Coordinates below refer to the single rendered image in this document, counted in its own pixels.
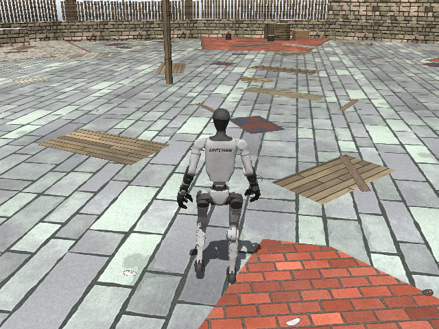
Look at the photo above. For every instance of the robot left foot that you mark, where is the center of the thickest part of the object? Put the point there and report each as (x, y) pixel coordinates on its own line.
(199, 266)

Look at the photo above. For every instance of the robot right upper arm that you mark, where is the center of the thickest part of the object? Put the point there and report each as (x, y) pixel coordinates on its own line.
(245, 156)

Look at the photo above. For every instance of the left robot forearm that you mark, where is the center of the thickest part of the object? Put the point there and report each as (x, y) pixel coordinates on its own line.
(186, 182)

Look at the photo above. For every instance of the robot right hand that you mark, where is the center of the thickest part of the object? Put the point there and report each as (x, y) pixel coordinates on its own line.
(251, 192)

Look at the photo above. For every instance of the right robot forearm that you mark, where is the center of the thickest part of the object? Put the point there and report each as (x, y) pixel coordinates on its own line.
(253, 181)

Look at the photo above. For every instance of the robot left upper arm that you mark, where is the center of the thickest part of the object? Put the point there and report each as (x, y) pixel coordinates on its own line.
(195, 156)

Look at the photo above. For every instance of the robot left hand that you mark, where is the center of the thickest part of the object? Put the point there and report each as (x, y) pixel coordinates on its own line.
(181, 199)

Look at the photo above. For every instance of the robot right shin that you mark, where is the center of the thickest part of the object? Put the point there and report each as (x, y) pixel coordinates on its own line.
(232, 252)

